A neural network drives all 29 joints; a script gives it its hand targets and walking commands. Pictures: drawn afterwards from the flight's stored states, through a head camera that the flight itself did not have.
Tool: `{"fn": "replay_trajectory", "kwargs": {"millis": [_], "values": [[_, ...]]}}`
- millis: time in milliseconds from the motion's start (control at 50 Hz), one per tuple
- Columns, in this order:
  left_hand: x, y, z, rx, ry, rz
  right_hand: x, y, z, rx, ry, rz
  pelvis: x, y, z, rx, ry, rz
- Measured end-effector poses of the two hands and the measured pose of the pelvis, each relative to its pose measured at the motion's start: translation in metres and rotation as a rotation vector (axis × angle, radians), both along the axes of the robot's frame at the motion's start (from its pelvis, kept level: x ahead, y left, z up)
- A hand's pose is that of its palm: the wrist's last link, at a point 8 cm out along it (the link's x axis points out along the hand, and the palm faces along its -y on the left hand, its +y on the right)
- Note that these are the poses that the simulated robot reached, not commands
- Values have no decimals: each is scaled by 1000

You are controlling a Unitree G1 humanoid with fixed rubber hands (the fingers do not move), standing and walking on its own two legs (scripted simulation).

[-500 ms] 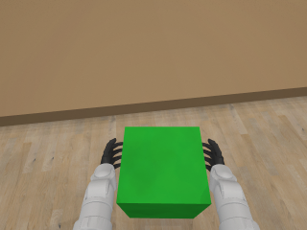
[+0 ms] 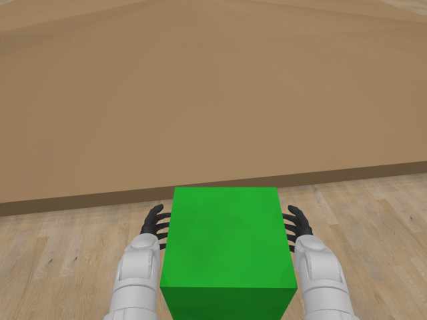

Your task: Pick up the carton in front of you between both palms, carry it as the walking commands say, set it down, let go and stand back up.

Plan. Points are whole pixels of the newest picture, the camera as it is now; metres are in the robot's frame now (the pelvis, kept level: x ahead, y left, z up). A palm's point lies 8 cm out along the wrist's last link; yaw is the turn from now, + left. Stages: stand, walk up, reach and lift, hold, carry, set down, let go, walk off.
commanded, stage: reach and lift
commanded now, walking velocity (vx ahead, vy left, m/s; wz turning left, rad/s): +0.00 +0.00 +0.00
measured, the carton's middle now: (225, 261) +0.29 +0.00 -0.05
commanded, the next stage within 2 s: hold in 0.78 s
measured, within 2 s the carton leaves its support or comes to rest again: neither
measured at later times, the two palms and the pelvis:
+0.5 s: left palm (149, 233) +0.30 +0.15 +0.04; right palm (303, 235) +0.30 -0.15 +0.03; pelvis +0.01 +0.00 +0.00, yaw +0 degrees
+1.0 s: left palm (146, 230) +0.29 +0.15 +0.06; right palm (306, 231) +0.29 -0.15 +0.06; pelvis +0.01 +0.00 +0.01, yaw +0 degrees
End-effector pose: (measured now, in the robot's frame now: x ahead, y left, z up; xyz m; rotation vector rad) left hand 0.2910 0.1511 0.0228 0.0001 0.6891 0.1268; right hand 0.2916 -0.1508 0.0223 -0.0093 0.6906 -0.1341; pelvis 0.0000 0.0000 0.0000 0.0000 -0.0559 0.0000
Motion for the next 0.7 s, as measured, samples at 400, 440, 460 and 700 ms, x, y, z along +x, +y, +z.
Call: {"fn": "replay_trajectory", "kwargs": {"millis": [400, 440, 460, 700], "values": [[7, 0, 10, 11, -16, -5, 7, 1, 10, -8, -16, 7, 5, 0, 4, 0, -11, -1], [8, 0, 11, 14, -16, -7, 8, 1, 11, -11, -16, 9, 7, 0, 4, 0, -11, -1], [8, 0, 11, 15, -16, -9, 8, 1, 11, -12, -16, 10, 8, 0, 4, 0, -12, -1], [9, 0, 16, 24, -14, -16, 9, 1, 16, -22, -14, 17, 15, 0, 6, 0, -23, 0]]}}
